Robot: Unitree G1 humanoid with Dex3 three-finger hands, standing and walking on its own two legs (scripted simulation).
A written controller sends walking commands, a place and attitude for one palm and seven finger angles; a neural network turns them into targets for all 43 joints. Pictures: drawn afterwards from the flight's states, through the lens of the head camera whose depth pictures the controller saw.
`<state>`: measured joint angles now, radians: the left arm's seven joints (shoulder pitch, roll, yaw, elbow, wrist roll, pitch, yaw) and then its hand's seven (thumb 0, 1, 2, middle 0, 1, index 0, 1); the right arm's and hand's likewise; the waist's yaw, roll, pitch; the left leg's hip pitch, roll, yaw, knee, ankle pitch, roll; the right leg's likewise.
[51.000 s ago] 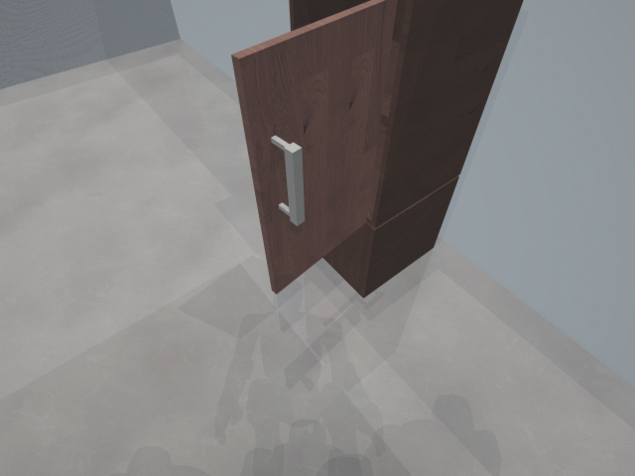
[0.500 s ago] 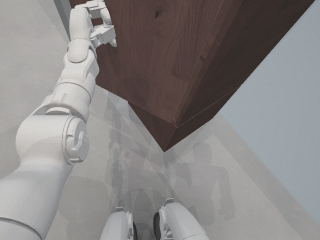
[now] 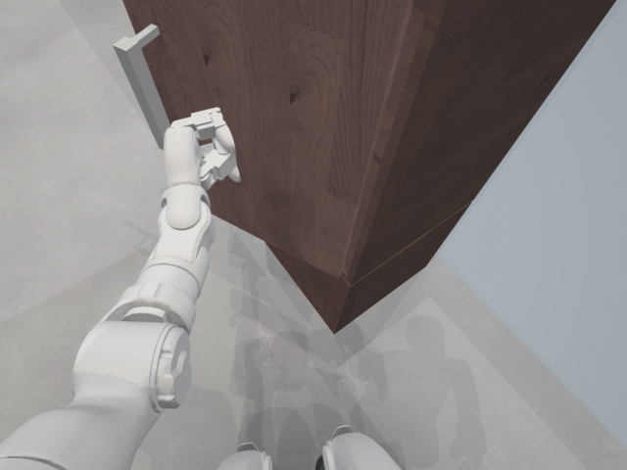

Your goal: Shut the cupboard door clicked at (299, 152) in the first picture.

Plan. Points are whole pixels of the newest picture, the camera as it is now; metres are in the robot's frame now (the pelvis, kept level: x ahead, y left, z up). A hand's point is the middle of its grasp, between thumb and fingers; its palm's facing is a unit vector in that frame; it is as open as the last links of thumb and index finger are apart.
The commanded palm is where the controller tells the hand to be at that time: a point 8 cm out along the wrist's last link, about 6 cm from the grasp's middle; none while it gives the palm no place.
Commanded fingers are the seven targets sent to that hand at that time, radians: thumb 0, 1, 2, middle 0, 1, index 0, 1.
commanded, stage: pull the fist back off the door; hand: left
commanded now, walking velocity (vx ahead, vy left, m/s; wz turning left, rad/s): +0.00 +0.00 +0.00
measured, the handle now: (159, 94) +0.62 +0.15 +0.08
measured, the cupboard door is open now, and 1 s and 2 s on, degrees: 25 25 25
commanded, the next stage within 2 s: draw the hand back to the body in 0.22 s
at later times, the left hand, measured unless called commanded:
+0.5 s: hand (212, 181) +0.44 +0.07 +0.10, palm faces +0.04 -1.00 -0.04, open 3.1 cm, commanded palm +0.39 +0.13 +0.11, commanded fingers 0.00 0.90 0.90 -1.30 -1.50 -1.30 -1.50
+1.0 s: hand (84, 285) +0.30 +0.16 +0.16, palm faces +0.06 -0.98 -0.18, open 3.1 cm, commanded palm +0.26 +0.22 +0.17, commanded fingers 0.00 0.90 0.90 -0.92 -1.08 -0.92 -1.08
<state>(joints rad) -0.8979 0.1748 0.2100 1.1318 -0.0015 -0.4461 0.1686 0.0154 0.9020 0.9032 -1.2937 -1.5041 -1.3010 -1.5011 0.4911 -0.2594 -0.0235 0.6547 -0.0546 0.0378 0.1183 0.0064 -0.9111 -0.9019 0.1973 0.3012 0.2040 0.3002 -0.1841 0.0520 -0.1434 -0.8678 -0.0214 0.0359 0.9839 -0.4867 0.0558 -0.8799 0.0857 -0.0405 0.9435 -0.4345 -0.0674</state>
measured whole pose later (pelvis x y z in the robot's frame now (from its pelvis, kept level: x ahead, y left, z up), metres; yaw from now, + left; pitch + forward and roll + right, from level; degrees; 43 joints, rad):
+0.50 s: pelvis -0.01 -0.01 +0.01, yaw +0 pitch +16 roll +0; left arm -0.68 0.14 0.15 0.91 -0.05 -0.42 0.11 0.02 0.90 0.90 -1.30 -1.50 -1.30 -1.50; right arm 0.32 -0.23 0.00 0.60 -0.01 0.04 0.06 0.01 -0.91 -0.90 0.20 0.30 0.20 0.30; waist -0.10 0.04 -0.14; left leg -0.74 -0.03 0.04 0.92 -0.46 0.04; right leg -0.77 0.08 -0.03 0.91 -0.42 -0.08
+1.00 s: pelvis +0.00 +0.01 +0.05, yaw +1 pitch +1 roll -1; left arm -0.01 0.25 0.01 0.09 -0.10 -0.09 0.01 0.02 0.90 0.90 -1.15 -1.34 -1.16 -1.34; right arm 0.18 -0.24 0.03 0.54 0.06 0.04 -0.06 0.01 -0.91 -0.90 0.19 0.30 0.20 0.30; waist 0.00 0.04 -0.05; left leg -0.26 -0.06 0.02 0.57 -0.33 0.07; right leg -0.28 0.06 -0.02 0.56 -0.30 -0.05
